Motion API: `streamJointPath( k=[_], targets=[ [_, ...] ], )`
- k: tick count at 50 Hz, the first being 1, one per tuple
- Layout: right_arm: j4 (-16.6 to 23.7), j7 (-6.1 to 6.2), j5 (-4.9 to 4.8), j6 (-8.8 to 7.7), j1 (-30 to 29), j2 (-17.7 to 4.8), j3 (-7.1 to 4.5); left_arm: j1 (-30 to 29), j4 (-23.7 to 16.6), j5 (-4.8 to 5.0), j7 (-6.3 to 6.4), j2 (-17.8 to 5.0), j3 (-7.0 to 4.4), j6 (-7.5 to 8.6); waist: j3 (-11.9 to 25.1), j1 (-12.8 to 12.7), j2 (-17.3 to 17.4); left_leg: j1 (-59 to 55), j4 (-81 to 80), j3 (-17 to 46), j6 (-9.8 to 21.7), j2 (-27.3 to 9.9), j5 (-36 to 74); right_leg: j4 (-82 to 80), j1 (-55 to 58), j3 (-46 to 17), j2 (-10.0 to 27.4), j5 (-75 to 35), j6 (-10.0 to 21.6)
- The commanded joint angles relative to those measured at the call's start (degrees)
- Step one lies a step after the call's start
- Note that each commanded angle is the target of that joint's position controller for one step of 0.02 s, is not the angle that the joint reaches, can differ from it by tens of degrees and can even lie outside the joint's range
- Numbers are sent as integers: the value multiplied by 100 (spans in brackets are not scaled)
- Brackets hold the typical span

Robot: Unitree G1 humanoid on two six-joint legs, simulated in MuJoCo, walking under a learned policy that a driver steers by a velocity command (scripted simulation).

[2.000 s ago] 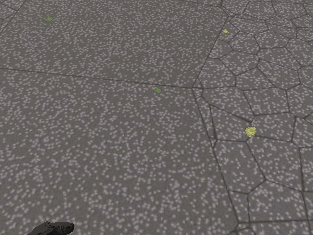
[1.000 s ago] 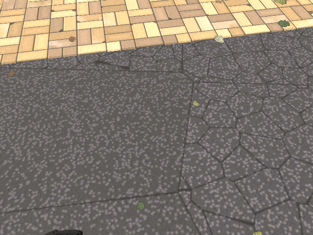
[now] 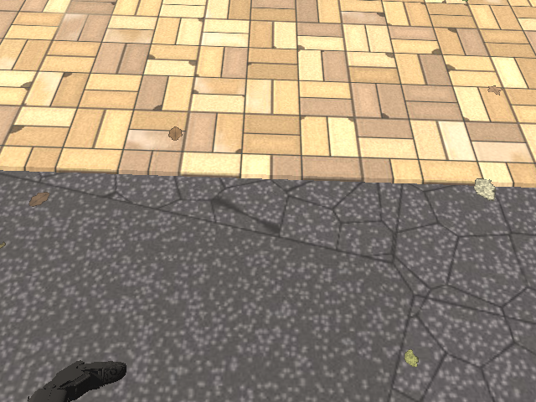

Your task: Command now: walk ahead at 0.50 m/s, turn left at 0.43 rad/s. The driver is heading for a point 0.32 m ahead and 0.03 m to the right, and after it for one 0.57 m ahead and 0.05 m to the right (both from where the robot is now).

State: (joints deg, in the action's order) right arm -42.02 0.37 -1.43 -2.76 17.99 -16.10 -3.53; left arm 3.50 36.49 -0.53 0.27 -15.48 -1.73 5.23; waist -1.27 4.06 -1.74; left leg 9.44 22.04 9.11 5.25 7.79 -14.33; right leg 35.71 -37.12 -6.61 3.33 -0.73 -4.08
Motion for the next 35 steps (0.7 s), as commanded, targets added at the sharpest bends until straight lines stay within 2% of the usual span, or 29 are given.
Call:
streamJointPath(
  k=[1, 3, 4, 5, 6, 7, 8, 9, 10, 11, 12, 13, 15, 17, 19, 23, 26, 28, 29, 30, 31, 32, 33, 34, 35],
  targets=[
    [187, 49, -17, -9, 303, -827, -216, -542, -447, 55, -93, -482, -136, 164, 288, 109, 697, 85, -262, 1074, 698, -1392, 1119, -547, 809, 278, -300, -312, 99],
    [148, 48, 25, 17, 329, -822, -211, -468, -431, 54, -142, -577, -193, 218, 262, 35, 813, -285, 10, 1341, 633, -1578, 1283, -743, 924, 299, -308, 120, 299],
    [155, 39, 39, 30, 258, -832, -216, -272, -388, 53, -140, -617, -228, 242, 273, -105, 887, -348, 192, 1385, 575, -1588, 1578, -899, 1200, 383, -341, 299, 434],
    [189, 24, 54, 28, 169, -757, -189, 181, -271, 25, -113, -716, -299, 268, 468, -362, 890, -322, 615, 1282, 461, -1391, 2199, -1136, 1874, 479, -394, 294, 622],
    [274, -2, 95, -1, 78, -539, -102, 924, -175, -51, -78, -943, -385, 297, 1091, -728, 699, 54, 1674, 985, 277, -1140, 2258, -955, 3108, 2, 156, 210, 978],
    [318, 1, 71, -65, 679, -257, 6, 1742, -43, -132, -56, -1461, -526, 273, 1974, -761, -477, 1687, 3549, 298, -147, -406, 853, -908, 5225, -1854, 1325, 500, 1852],
    [276, 4, -2, -111, 918, -345, 36, 2175, 243, 46, -115, -1314, -546, 194, 2086, -806, -1615, 3033, 4801, 28, -364, -177, -1787, -1630, 5761, -3719, 1992, 1891, 2342],
    [319, -9, -47, -135, 424, -813, -73, 1962, 186, 149, -109, -893, -422, 168, 1240, -926, -833, 3590, 5233, 243, -341, -504, -1561, -1852, 5176, -3484, 1825, 2839, 2111],
    [448, -20, -20, -134, -149, -833, -77, 1644, 137, 102, -88, -723, -356, 111, 650, -905, -354, 3663, 5271, 8, -337, -741, -1092, -1938, 4491, -2711, 1578, 2713, 1887],
    [552, -37, 74, -148, -474, -738, -60, 1411, 144, 55, -98, -620, -299, 82, 187, -787, -98, 3621, 4934, -172, -340, -929, -750, -2127, 3808, -2162, 1319, 2156, 1814],
    [570, -47, 133, -154, -526, -667, -78, 1266, 149, 19, -102, -520, -254, 89, 61, -635, -140, 3398, 4568, -217, -352, -1128, -474, -2252, 3406, -1802, 1130, 1638, 1736],
    [549, -64, 119, -149, -431, -559, -64, 1196, 159, -2, -113, -475, -229, 94, 45, -524, -267, 3125, 4343, -295, -381, -1212, -339, -2372, 3133, -1507, 955, 1256, 1683],
    [502, -77, 113, -124, -338, -373, -17, 1223, 252, 52, -126, -520, -236, 117, 123, -446, -412, 2937, 3921, -480, -462, -1263, -215, -2511, 2926, -1063, 828, 593, 1736],
    [599, -72, 146, -130, -664, -260, 42, 1302, 355, 85, -101, -717, -286, 110, 82, -503, -329, 2968, 3226, -598, -558, -1314, 158, -2634, 2861, -720, 816, 61, 1782],
    [652, -92, 150, -161, -1021, -155, 96, 1399, 455, 109, -77, -834, -312, 71, 81, -620, -265, 2784, 2420, -679, -593, -1298, 805, -2672, 2834, -385, 720, -135, 1698],
    [784, -168, 76, -213, -1702, -168, 108, 1815, 713, 179, -68, -955, -322, -1, -6, -885, -263, 2328, 1328, -811, -605, -1094, 1663, -2597, 2935, -115, 709, -73, 1560],
    [938, -247, 39, -251, -2038, -252, 77, 2016, 875, 204, -56, -992, -328, -82, -116, -913, -291, 2339, 930, -787, -441, -1028, 1430, -2391, 3393, -235, 945, -133, 1470],
    [950, -279, 46, -278, -1932, -361, 32, 2005, 936, 201, -27, -1080, -358, -148, -65, -758, -340, 2055, 711, -834, -280, -956, 1072, -2115, 3659, -261, 1056, -576, 1365],
    [878, -267, 72, -295, -1610, -462, -29, 1942, 941, 211, -15, -1105, -359, -178, 97, -524, -329, 1441, 505, -927, -175, -838, 1017, -1704, 3597, -205, 962, -1256, 1272],
    [664, -226, 132, -299, -889, -691, -150, 1867, 927, 185, 3, -1043, -325, -202, 531, -151, -235, 425, 343, -999, -16, -758, 1229, -831, 3453, 51, 655, -2072, 1095],
    [506, -167, 257, -302, 40, -1075, -254, 1788, 764, 63, 30, -819, -225, -185, 1377, 210, 119, -1200, 675, -274, 319, -1556, 2375, 613, 2583, 300, 325, -1272, 821],
    [444, -143, 323, -239, 409, -1537, -345, 2542, 700, 2, 13, -211, -16, -94, 2210, 19, 1576, -3281, 667, 1889, 1309, -3053, 3192, 2811, 370, 628, -558, 2106, 326],
    [372, -150, 217, -177, 637, -1080, -249, 2500, 863, 63, 2, -604, -111, -31, 2568, 195, 1453, -3142, 257, 2646, 1473, -3166, 3429, 3628, -18, -91, -625, 3676, 251],
    [387, -147, 178, -159, 222, -867, -156, 2099, 772, 196, -4, -926, -216, -29, 1709, 105, 1047, -2418, 237, 1729, 1267, -2961, 3813, 3897, -302, -122, -373, 3461, 242],
    [412, -154, 166, -158, -193, -674, -91, 1744, 702, 181, 16, -852, -195, -60, 1258, -71, 704, -1721, 174, 1060, 1093, -2663, 4219, 3657, -257, 100, -116, 3136, 214]
  ],
)
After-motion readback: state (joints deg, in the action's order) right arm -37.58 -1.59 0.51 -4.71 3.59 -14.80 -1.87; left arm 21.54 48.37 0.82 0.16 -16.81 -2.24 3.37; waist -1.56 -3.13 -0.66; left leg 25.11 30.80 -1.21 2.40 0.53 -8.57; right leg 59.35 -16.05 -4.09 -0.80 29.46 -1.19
